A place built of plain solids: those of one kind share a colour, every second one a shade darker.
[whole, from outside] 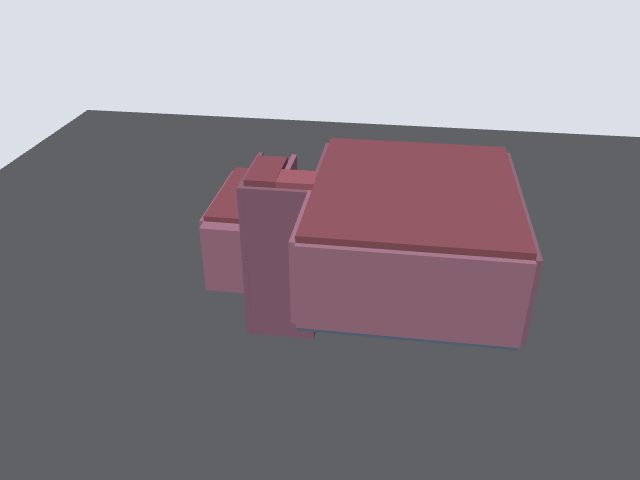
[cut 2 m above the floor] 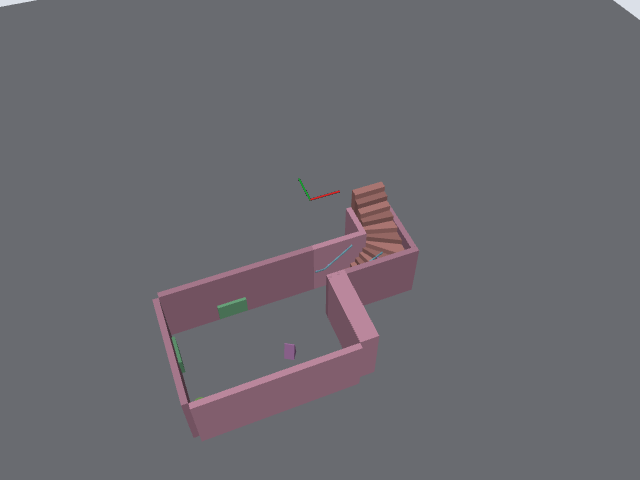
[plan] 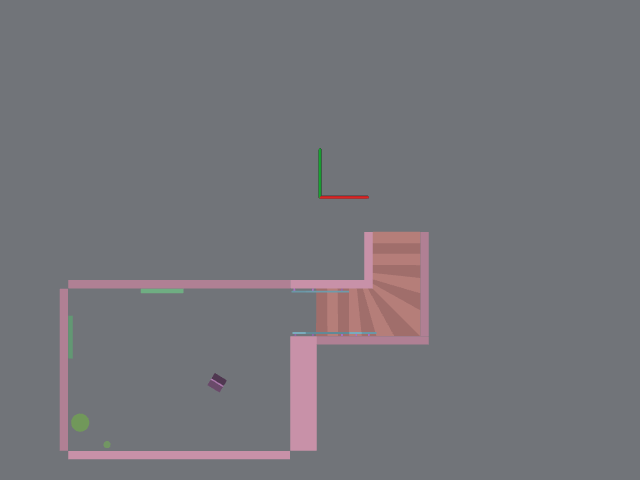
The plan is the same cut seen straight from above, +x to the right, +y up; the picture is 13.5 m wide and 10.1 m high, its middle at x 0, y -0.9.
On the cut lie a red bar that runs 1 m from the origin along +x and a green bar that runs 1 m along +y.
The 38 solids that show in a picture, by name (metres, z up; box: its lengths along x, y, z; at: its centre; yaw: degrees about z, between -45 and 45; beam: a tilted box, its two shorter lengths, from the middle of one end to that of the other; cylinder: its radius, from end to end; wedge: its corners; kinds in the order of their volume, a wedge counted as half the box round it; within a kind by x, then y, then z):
{
 "wall_1": {"box": [0.18, 3.41, 2.78], "at": [-5.39, -3.63, 1.34]},
 "wall_2": {"box": [4.67, 0.18, 2.78], "at": [-2.96, -5.43, 1.34]},
 "wall_3": {"box": [4.67, 0.18, 2.78], "at": [-2.96, -1.83, 1.34]},
 "wall_4": {"box": [0.18, 2.41, 2.78], "at": [-0.54, -4.13, 1.34]},
 "wall_5": {"box": [2.98, 0.18, 2.64], "at": [-0.38, -0.82, 4.29]},
 "wall_6": {"box": [0.56, 2.41, 2.78], "at": [-0.35, -4.13, 1.34]},
 "wall_7": {"box": [1.74, 0.18, 5.66], "at": [0.24, -1.83, 2.78]},
 "wall_8": {"box": [2.92, 0.18, 5.66], "at": [0.83, -3.01, 2.78]},
 "wall_9": {"box": [0.18, 1.19, 5.66], "at": [1.02, -1.33, 2.78]},
 "wall_10": {"box": [7.17, 0.18, 2.64], "at": [1.72, 5.43, 4.29]},
 "wall_11": {"box": [0.18, 2.19, 5.66], "at": [2.2, -1.83, 2.78]},
 "wall_12": {"box": [3.19, 0.18, 2.64], "at": [3.71, -0.82, 4.29]},
 "wall_13": {"box": [0.18, 6.06, 2.64], "at": [5.39, 2.3, 4.29]},
 "roof_1": {"box": [4.67, 3.41, 0.2], "at": [-2.96, -3.63, 2.83]},
 "roof_2": {"box": [2.01, 1.0, 0.2], "at": [1.11, -2.42, 5.71]},
 "roof_3": {"box": [1.0, 1.19, 0.2], "at": [1.61, -1.33, 5.71]},
 "roof_4": {"box": [7.17, 6.06, 0.2], "at": [1.72, 2.3, 5.71]},
 "floor_1": {"box": [7.17, 6.06, 0.24], "at": [1.72, 2.3, 2.85]},
 "tread_1": {"wedge": [[-0.08, -2.92, -0.05], [-0.08, -2.92, 0.18], [-0.08, -1.92, -0.05], [-0.08, -1.92, 0.18], [0.16, -2.92, -0.05], [0.16, -2.92, 0.18], [0.16, -1.92, -0.05], [0.16, -1.92, 0.19]]},
 "tread_2": {"wedge": [[0.15, -1.92, -0.05], [0.15, -1.92, 0.38], [0.16, -2.92, -0.05], [0.16, -2.92, 0.38], [0.38, -2.92, -0.05], [0.38, -2.92, 0.38], [0.38, -1.92, -0.05], [0.38, -1.92, 0.38]]},
 "tread_3": {"wedge": [[0.37, -1.92, -0.05], [0.37, -1.92, 0.57], [0.38, -2.92, -0.05], [0.38, -2.92, 0.57], [0.61, -1.92, -0.05], [0.61, -1.92, 0.57], [0.62, -2.92, -0.05], [0.62, -2.92, 0.57]]},
 "tread_4": {"wedge": [[0.61, -2.92, -0.05], [0.61, -2.92, 0.77], [0.61, -1.92, -0.05], [0.61, -1.92, 0.77], [0.78, -1.92, -0.05], [0.78, -1.92, 0.77], [0.88, -2.92, -0.05], [0.88, -2.92, 0.77]]},
 "tread_5": {"wedge": [[0.78, -1.92, -0.05], [0.78, -1.92, 0.97], [0.88, -2.92, -0.05], [0.88, -2.92, 0.96], [0.91, -1.92, -0.05], [0.91, -1.92, 0.97], [1.19, -2.92, -0.05], [1.19, -2.92, 0.96]]},
 "tread_6": {"wedge": [[0.9, -1.92, -0.05], [0.9, -1.92, 1.17], [1.01, -1.92, -0.05], [1.01, -1.92, 1.17], [1.19, -2.92, -0.05], [1.19, -2.92, 1.17], [1.56, -2.92, -0.05], [1.56, -2.92, 1.17]]},
 "tread_7": {"wedge": [[1.01, -1.92, -0.05], [1.01, -1.92, 1.36], [1.12, -1.92, -0.05], [1.12, -1.92, 1.36], [1.56, -2.92, -0.05], [1.56, -2.92, 1.36], [2.12, -2.92, -0.05], [2.12, -2.92, 1.36]]},
 "tread_8": {"wedge": [[1.11, -1.92, -0.05], [1.11, -1.92, 1.56], [1.11, -1.82, -0.05], [1.11, -1.82, 1.56], [2.11, -2.92, -0.05], [2.11, -2.92, 1.56], [2.11, -2.38, -0.05], [2.11, -2.38, 1.56]]},
 "tread_9": {"wedge": [[1.11, -1.82, -0.05], [1.11, -1.82, 1.75], [1.11, -1.72, -0.05], [1.11, -1.72, 1.75], [2.11, -2.38, -0.05], [2.11, -2.38, 1.75], [2.11, -2.02, -0.05], [2.11, -2.02, 1.75]]},
 "tread_10": {"wedge": [[1.11, -1.73, -0.05], [1.11, -1.73, 1.95], [1.11, -1.59, -0.05], [1.11, -1.59, 1.95], [2.11, -2.02, -0.05], [2.11, -2.02, 1.96], [2.11, -1.7, -0.05], [2.11, -1.7, 1.96]]},
 "tread_11": {"wedge": [[1.11, -1.59, -0.05], [1.11, -1.59, 2.16], [1.11, -1.42, -0.05], [1.11, -1.42, 2.16], [2.11, -1.7, -0.05], [2.11, -1.7, 2.16], [2.11, -1.43, -0.05], [2.11, -1.43, 2.16]]},
 "tread_12": {"wedge": [[1.11, -1.42, -0.05], [1.11, -1.42, 2.36], [1.11, -1.19, -0.05], [1.11, -1.19, 2.36], [2.11, -1.43, -0.05], [2.11, -1.43, 2.36], [2.11, -1.19, -0.05], [2.11, -1.19, 2.36]]},
 "tread_13": {"wedge": [[1.11, -1.19, -0.05], [1.11, -1.19, 2.56], [1.11, -0.97, -0.05], [1.11, -0.97, 2.56], [2.11, -1.19, -0.05], [2.11, -1.19, 2.56], [2.11, -0.96, -0.05], [2.11, -0.96, 2.56]]},
 "tread_14": {"wedge": [[1.11, -0.97, -0.05], [1.11, -0.97, 2.76], [1.11, -0.73, -0.05], [1.11, -0.73, 2.76], [2.11, -0.97, -0.05], [2.11, -0.97, 2.76], [2.11, -0.73, -0.05], [2.11, -0.73, 2.76]]},
 "radiator_1": {"box": [0.1, 0.9, 0.6], "at": [-5.25, -2.94, 0.45]},
 "radiator_2": {"box": [0.9, 0.1, 0.6], "at": [-3.32, -1.97, 0.45]},
 "bin_1": {"cylinder": 0.19, "from": [-5.05, -4.74, 0.0], "to": [-5.05, -4.74, 0.62]},
 "sign_1": {"wedge": [[-2.37, -3.95, 0.0], [-2.3, -3.84, 0.62], [-2.28, -3.81, 0.62], [-2.21, -3.7, 0.0], [-2.11, -4.11, 0.0], [-2.04, -3.99, 0.62], [-2.03, -3.97, 0.62], [-1.96, -3.85, 0.0]]},
 "guard_rail_1": {"wedge": [[-0.3, -2.88, 0.94], [-0.3, -2.88, 0.99], [-0.3, -2.84, 0.94], [-0.3, -2.84, 0.99], [0.61, -2.88, 1.71], [0.61, -2.88, 1.76], [0.61, -2.84, 1.71], [0.61, -2.84, 1.76]]},
 "guard_rail_2": {"wedge": [[-0.3, -2.01, 0.94], [-0.3, -2.01, 0.99], [-0.3, -1.97, 0.94], [-0.3, -1.97, 0.99], [0.61, -2.01, 1.71], [0.61, -2.01, 1.76], [0.61, -1.97, 1.71], [0.61, -1.97, 1.76]]}
}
